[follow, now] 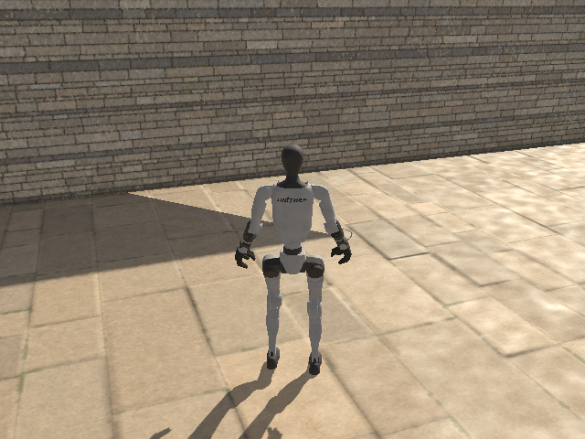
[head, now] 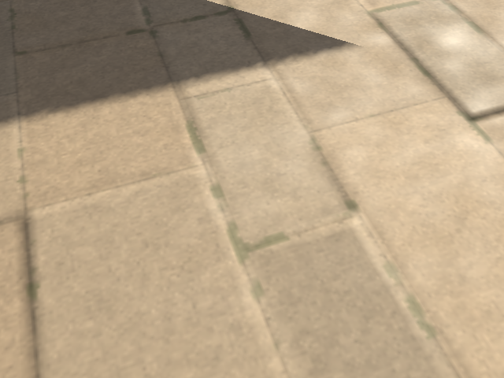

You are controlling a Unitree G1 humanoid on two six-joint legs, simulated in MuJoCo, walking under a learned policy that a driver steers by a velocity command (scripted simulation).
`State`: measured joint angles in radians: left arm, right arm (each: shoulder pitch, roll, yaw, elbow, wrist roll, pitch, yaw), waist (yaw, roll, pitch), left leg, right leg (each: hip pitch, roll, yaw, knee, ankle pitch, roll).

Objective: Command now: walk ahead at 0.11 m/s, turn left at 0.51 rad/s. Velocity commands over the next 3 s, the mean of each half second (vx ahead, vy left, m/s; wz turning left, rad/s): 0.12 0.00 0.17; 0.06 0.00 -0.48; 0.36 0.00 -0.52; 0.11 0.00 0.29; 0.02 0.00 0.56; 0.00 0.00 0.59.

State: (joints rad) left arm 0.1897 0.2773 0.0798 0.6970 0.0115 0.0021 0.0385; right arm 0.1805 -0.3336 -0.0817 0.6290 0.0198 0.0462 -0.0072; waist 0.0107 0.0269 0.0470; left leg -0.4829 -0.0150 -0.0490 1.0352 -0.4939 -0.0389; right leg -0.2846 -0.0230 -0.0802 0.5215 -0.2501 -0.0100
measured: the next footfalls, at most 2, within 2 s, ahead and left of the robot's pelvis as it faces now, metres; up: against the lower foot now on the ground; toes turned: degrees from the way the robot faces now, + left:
left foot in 0.16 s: +0.04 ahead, +0.14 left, +0.00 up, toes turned +8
right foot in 0.64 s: +0.17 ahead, -0.05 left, +0.00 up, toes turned -3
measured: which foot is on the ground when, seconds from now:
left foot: up 0.00-0.14, down 0.16-0.66, up 0.68-1.00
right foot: down 0.00-0.16, up 0.18-0.62, down 0.64-1.00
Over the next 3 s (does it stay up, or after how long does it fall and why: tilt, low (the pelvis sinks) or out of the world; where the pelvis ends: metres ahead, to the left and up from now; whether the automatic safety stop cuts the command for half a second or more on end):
stays up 0.44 -0.04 0.01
